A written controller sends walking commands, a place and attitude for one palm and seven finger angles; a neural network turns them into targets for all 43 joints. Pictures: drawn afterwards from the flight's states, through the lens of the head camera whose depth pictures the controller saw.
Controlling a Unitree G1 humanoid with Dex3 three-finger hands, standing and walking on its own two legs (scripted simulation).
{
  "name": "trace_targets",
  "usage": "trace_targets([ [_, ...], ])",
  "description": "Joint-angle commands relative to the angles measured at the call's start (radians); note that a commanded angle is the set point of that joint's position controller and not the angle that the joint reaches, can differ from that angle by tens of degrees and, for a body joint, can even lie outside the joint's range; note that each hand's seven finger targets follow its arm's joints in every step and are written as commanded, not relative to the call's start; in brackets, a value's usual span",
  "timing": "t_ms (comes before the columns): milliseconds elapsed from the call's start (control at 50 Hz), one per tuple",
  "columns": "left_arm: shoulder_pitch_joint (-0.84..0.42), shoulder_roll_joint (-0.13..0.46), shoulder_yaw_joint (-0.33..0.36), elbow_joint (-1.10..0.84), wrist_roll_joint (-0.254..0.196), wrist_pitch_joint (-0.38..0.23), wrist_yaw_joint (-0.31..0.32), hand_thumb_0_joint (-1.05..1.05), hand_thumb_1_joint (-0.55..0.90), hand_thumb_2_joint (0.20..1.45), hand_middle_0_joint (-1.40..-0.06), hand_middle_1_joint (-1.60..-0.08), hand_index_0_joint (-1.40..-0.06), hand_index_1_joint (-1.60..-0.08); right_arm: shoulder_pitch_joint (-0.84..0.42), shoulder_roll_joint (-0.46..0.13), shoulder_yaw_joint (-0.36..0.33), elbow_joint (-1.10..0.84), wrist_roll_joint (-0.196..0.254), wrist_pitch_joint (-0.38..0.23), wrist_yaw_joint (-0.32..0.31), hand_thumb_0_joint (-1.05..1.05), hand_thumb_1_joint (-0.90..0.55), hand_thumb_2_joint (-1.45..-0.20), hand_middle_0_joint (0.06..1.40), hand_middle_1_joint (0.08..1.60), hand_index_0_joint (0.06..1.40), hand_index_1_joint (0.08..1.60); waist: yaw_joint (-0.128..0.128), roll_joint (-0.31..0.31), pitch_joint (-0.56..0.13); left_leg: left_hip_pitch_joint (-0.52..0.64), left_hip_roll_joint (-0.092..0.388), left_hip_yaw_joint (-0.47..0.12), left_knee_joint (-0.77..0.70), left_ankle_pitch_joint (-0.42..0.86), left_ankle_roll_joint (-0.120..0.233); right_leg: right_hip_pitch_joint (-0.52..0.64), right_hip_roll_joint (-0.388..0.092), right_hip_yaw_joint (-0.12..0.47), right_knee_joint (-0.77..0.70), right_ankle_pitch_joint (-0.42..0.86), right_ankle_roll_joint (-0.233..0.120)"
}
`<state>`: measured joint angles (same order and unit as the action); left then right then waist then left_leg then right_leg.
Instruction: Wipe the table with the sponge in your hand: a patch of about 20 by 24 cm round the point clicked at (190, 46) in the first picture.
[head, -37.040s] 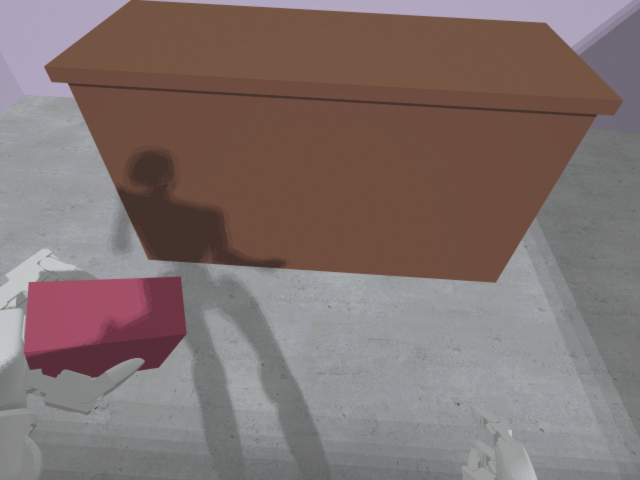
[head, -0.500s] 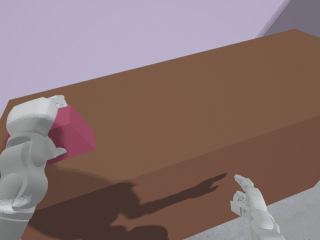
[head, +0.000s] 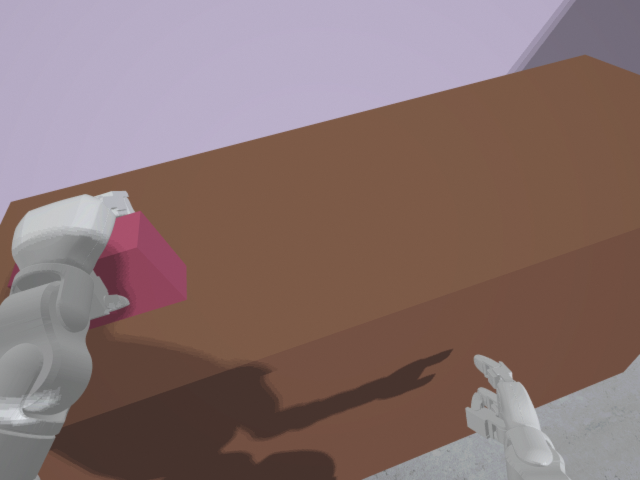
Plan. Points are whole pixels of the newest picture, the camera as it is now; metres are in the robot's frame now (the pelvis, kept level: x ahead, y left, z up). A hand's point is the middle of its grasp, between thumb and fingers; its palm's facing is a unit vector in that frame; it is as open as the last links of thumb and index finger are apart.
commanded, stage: move the sponge above the wiping area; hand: left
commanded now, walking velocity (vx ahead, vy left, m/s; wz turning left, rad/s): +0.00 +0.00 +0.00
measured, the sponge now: (117, 282) +0.26 +0.30 +0.15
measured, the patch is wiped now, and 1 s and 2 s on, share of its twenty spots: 0.00 0.00 0.00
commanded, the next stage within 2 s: lower the sponge onto the table in 0.94 s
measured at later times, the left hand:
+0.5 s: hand (80, 258) +0.25 +0.31 +0.20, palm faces +0.18 -0.02 -0.98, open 9.8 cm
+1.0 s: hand (65, 267) +0.24 +0.31 +0.20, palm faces +0.21 -0.05 -0.98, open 9.8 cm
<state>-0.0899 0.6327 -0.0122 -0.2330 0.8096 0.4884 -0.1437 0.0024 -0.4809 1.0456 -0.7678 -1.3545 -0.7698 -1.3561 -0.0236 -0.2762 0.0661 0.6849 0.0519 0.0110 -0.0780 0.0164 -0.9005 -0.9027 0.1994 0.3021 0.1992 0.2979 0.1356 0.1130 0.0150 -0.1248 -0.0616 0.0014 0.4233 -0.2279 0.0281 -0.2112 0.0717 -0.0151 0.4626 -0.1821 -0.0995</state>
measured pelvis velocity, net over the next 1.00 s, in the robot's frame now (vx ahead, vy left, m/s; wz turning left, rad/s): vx -0.01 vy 0.01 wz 0.01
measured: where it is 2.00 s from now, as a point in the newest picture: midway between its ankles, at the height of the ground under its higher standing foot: outside the picture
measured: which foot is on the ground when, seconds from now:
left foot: down 0.00-1.00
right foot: down 0.00-1.00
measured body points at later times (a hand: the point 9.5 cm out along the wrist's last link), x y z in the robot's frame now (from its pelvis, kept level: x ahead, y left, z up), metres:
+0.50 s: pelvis +0.00 +0.00 +0.00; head -0.02 -0.06 +0.44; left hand +0.24 +0.30 +0.25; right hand +0.27 -0.18 -0.07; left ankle +0.00 +0.11 -0.74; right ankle +0.05 -0.05 -0.74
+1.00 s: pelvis -0.01 +0.01 +0.00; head -0.03 -0.05 +0.45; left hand +0.22 +0.31 +0.25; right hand +0.27 -0.17 -0.07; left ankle +0.00 +0.11 -0.74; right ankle +0.05 -0.05 -0.74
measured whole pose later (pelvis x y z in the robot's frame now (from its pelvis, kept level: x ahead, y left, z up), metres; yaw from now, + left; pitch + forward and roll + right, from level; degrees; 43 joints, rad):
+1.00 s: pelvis -0.01 +0.01 +0.00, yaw +1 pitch -5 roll +1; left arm -0.08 0.65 0.03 -0.27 0.77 0.51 -0.16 0.00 -0.48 1.05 -0.77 -1.36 -0.77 -1.36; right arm -0.03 -0.27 0.08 0.67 0.06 0.01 -0.09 0.02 -0.90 -0.90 0.20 0.30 0.20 0.30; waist 0.15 0.12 0.01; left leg -0.14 -0.07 -0.01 0.44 -0.22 0.04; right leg -0.21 0.06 -0.02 0.46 -0.17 -0.09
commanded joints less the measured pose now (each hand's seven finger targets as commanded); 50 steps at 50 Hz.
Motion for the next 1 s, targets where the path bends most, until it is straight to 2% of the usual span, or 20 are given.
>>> trace_targets([
  [0,-0.273,0.305,0.233,-0.142,0.026,0.02,0.055,0.0,0.1,1.3,-1.2,-1.6,-1.2,-1.6,-0.242,-0.081,-0.03,-0.188,0.005,-0.049,-0.003,0.0,-0.9,-0.9,0.2,0.3,0.2,0.3,0.017,-0.065,-0.236,-0.065,0.027,-0.091,-0.035,0.164,-0.005,0.178,-0.108,0.215,-0.086,0.045,0.015],
  [40,-0.309,0.303,0.221,-0.189,0.028,0.025,0.051,0.0,0.1,1.3,-1.2,-1.6,-1.2,-1.6,-0.298,-0.067,-0.018,-0.209,0.017,-0.058,-0.007,0.0,-0.9,-0.9,0.2,0.3,0.2,0.3,0.014,-0.047,-0.239,-0.049,0.024,-0.093,-0.029,0.152,-0.002,0.158,-0.102,0.257,-0.094,0.004,0.003],
  [180,-0.364,0.253,0.145,-0.154,0.038,0.01,0.035,0.0,0.1,1.3,-1.2,-1.6,-1.2,-1.6,-0.248,-0.07,-0.021,-0.194,0.011,-0.069,-0.02,0.0,-0.9,-0.9,0.2,0.3,0.2,0.3,-0.006,-0.054,-0.223,-0.042,0.024,-0.1,-0.038,0.104,0.0,0.125,-0.11,0.21,-0.113,-0.07,0.019],
  [240,-0.376,0.354,0.225,-0.193,0.057,0.006,0.04,0.0,0.1,1.3,-1.2,-1.6,-1.2,-1.6,-0.296,-0.069,-0.018,-0.204,0.012,-0.076,-0.023,0.0,-0.9,-0.9,0.2,0.3,0.2,0.3,0.016,-0.037,-0.262,-0.041,0.022,-0.104,-0.023,0.135,0.001,0.165,-0.108,0.282,-0.101,-0.047,-0.002],
  [320,-0.298,0.328,0.232,-0.183,0.035,0.013,0.035,0.0,0.1,1.3,-1.2,-1.6,-1.2,-1.6,-0.261,-0.07,-0.024,-0.195,0.002,-0.055,-0.01,0.0,-0.9,-0.9,0.2,0.3,0.2,0.3,0.023,-0.049,-0.261,-0.059,0.022,-0.095,-0.027,0.179,-0.004,0.2,-0.116,0.225,-0.079,0.061,0.017],
  [340,-0.338,0.36,0.254,-0.196,0.033,0.018,0.037,0.0,0.1,1.3,-1.2,-1.6,-1.2,-1.6,-0.305,-0.064,-0.015,-0.204,0.014,-0.066,-0.011,0.0,-0.9,-0.9,0.2,0.3,0.2,0.3,0.023,-0.037,-0.25,-0.051,0.023,-0.102,-0.027,0.159,-0.003,0.175,-0.108,0.272,-0.093,0.003,0.001],
  [360,-0.317,0.327,0.237,-0.15,0.024,0.023,0.037,0.0,0.1,1.3,-1.2,-1.6,-1.2,-1.6,-0.259,-0.074,-0.024,-0.187,0.0,-0.057,-0.012,0.0,-0.9,-0.9,0.2,0.3,0.2,0.3,0.019,-0.04,-0.258,-0.068,0.027,-0.093,-0.023,0.162,-0.003,0.193,-0.116,0.228,-0.084,0.02,0.01],
  [520,-0.257,0.296,0.206,-0.17,0.013,0.019,0.007,0.0,0.1,1.3,-1.2,-1.6,-1.2,-1.6,-0.252,-0.075,-0.023,-0.205,0.011,-0.048,-0.011,0.0,-0.9,-0.9,0.2,0.3,0.2,0.3,0.007,-0.068,-0.225,-0.073,0.029,-0.093,-0.024,0.137,-0.001,0.161,-0.118,0.213,-0.092,0.008,0.025],
  [540,-0.303,0.319,0.215,-0.201,0.019,0.018,0.009,0.0,0.1,1.3,-1.2,-1.6,-1.2,-1.6,-0.301,-0.066,-0.013,-0.216,0.022,-0.063,-0.014,0.0,-0.9,-0.9,0.2,0.3,0.2,0.3,0.007,-0.05,-0.231,-0.053,0.029,-0.099,-0.02,0.123,0.002,0.137,-0.11,0.26,-0.101,-0.043,0.008],
  [560,-0.292,0.298,0.201,-0.185,0.015,0.014,0.01,0.0,0.1,1.3,-1.2,-1.6,-1.2,-1.6,-0.254,-0.076,-0.023,-0.206,0.006,-0.06,-0.017,0.0,-0.9,-0.9,0.2,0.3,0.2,0.3,0.006,-0.036,-0.254,-0.063,0.03,-0.094,-0.018,0.13,0.002,0.167,-0.12,0.217,-0.089,-0.022,0.015],
  [620,-0.287,0.325,0.22,-0.209,0.028,0.001,0.014,0.0,0.1,1.3,-1.2,-1.6,-1.2,-1.6,-0.254,-0.075,-0.025,-0.202,0.004,-0.058,-0.016,0.0,-0.9,-0.9,0.2,0.3,0.2,0.3,0.011,-0.044,-0.238,-0.061,0.028,-0.099,-0.021,0.139,-0.002,0.162,-0.119,0.223,-0.088,-0.003,0.018],
  [640,-0.313,0.386,0.271,-0.233,0.032,0.002,0.024,0.0,0.1,1.3,-1.2,-1.6,-1.2,-1.6,-0.297,-0.068,-0.018,-0.214,0.013,-0.073,-0.018,0.0,-0.9,-0.9,0.2,0.3,0.2,0.3,0.021,-0.041,-0.258,-0.053,0.029,-0.106,-0.013,0.134,-0.001,0.164,-0.113,0.284,-0.092,-0.041,0.001],
  [720,-0.262,0.37,0.281,-0.228,0.018,-0.001,0.036,0.0,0.1,1.3,-1.2,-1.6,-1.2,-1.6,-0.256,-0.073,-0.027,-0.195,0.001,-0.058,-0.009,0.0,-0.9,-0.9,0.2,0.3,0.2,0.3,0.03,-0.029,-0.247,-0.059,0.029,-0.107,-0.028,0.163,-0.008,0.177,-0.116,0.216,-0.076,0.029,0.013],
  [740,-0.293,0.386,0.289,-0.25,0.018,0.004,0.039,0.0,0.1,1.3,-1.2,-1.6,-1.2,-1.6,-0.31,-0.063,-0.017,-0.21,0.013,-0.073,-0.013,0.0,-0.9,-0.9,0.2,0.3,0.2,0.3,0.033,-0.021,-0.249,-0.05,0.028,-0.111,-0.02,0.151,-0.006,0.166,-0.11,0.276,-0.085,-0.012,-0.004],
  [760,-0.286,0.357,0.27,-0.213,0.009,0.006,0.04,0.0,0.1,1.3,-1.2,-1.6,-1.2,-1.6,-0.261,-0.074,-0.024,-0.191,-0.001,-0.063,-0.012,0.0,-0.9,-0.9,0.2,0.3,0.2,0.3,0.023,-0.01,-0.249,-0.063,0.032,-0.104,-0.026,0.149,-0.007,0.176,-0.117,0.219,-0.083,-0.002,0.006],
  [820,-0.254,0.318,0.246,-0.205,-0.005,0.009,0.034,0.0,0.1,1.3,-1.2,-1.6,-1.2,-1.6,-0.259,-0.072,-0.025,-0.194,0.007,-0.057,-0.011,0.0,-0.9,-0.9,0.2,0.3,0.2,0.3,0.019,-0.046,-0.206,-0.065,0.035,-0.107,-0.037,0.118,-0.011,0.14,-0.115,0.208,-0.096,-0.028,0.017],
  [840,-0.286,0.326,0.245,-0.231,-0.005,0.009,0.035,0.0,0.1,1.3,-1.2,-1.6,-1.2,-1.6,-0.308,-0.061,-0.013,-0.212,0.022,-0.072,-0.013,0.0,-0.9,-0.9,0.2,0.3,0.2,0.3,0.019,-0.043,-0.206,-0.052,0.034,-0.11,-0.032,0.101,-0.007,0.118,-0.108,0.257,-0.109,-0.083,0.002],
  [880,-0.259,0.263,0.196,-0.2,-0.011,0.011,0.029,0.0,0.1,1.3,-1.2,-1.6,-1.2,-1.6,-0.255,-0.068,-0.021,-0.198,0.015,-0.064,-0.014,0.0,-0.9,-0.9,0.2,0.3,0.2,0.3,0.007,-0.037,-0.19,-0.059,0.035,-0.109,-0.045,0.089,-0.01,0.113,-0.113,0.196,-0.106,-0.069,0.018],
  [940,-0.301,0.28,0.193,-0.237,0.0,0.014,0.027,0.0,0.1,1.3,-1.2,-1.6,-1.2,-1.6,-0.303,-0.059,-0.01,-0.219,0.024,-0.075,-0.02,0.0,-0.9,-0.9,0.2,0.3,0.2,0.3,0.01,-0.037,-0.203,-0.049,0.034,-0.112,-0.045,0.064,-0.005,0.107,-0.105,0.238,-0.112,-0.112,0.005],
  [980,-0.321,0.274,0.182,-0.172,0.016,0.013,0.031,0.0,0.1,1.3,-1.2,-1.6,-1.2,-1.6,-0.244,-0.072,-0.017,-0.195,0.013,-0.068,-0.023,0.0,-0.9,-0.9,0.2,0.3,0.2,0.3,-0.001,-0.059,-0.19,-0.063,0.033,-0.114,-0.056,0.062,-0.009,0.106,-0.105,0.192,-0.109,-0.095,0.017],
])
